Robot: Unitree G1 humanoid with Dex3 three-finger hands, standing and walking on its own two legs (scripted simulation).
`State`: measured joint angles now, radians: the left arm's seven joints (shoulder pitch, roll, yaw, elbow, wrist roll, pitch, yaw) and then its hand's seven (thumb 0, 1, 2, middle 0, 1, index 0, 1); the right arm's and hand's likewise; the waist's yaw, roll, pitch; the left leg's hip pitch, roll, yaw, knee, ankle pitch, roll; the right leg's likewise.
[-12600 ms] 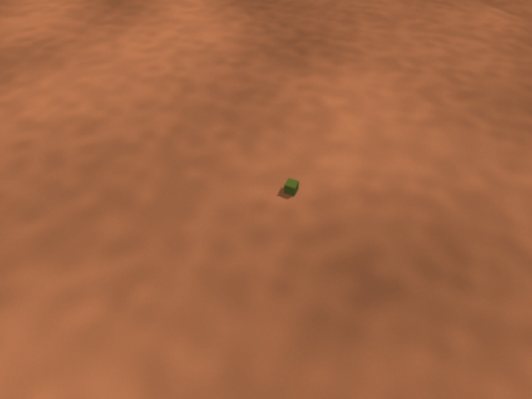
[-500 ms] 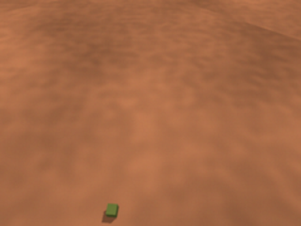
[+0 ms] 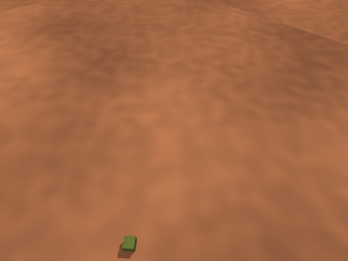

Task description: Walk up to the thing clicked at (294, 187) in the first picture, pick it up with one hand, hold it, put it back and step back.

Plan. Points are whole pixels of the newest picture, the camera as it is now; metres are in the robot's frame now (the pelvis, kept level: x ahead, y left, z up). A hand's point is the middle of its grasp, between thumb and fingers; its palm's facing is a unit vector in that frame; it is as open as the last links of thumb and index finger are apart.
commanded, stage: stand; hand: left
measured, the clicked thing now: (129, 243) +0.37 +0.23 -0.75
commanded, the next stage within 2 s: none
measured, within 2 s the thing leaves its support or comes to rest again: neither
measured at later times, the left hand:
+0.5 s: hand out of the picture +0.08 +0.26 -0.16, palm faces -0.02 -0.94 -0.34, open 7.4 cm
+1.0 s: hand out of the picture +0.06 +0.27 -0.16, palm faces -0.02 -0.94 -0.34, open 7.4 cm
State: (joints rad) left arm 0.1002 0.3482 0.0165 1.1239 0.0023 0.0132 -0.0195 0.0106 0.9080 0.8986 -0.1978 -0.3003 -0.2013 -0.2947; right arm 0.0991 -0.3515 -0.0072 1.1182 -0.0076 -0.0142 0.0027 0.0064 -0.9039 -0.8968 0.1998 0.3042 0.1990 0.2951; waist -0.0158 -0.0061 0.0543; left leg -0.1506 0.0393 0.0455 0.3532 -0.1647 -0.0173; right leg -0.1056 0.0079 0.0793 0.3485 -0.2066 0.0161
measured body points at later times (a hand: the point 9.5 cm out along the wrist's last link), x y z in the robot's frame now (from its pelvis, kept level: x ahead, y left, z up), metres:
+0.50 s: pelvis +0.00 +0.01 +0.00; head +0.00 +0.01 +0.45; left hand +0.08 +0.31 -0.13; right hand +0.08 -0.29 -0.13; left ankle +0.02 +0.13 -0.75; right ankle -0.01 -0.13 -0.75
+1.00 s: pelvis +0.00 +0.01 +0.00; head +0.00 +0.02 +0.45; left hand +0.06 +0.32 -0.13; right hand +0.07 -0.29 -0.13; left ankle +0.02 +0.13 -0.75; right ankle -0.01 -0.13 -0.75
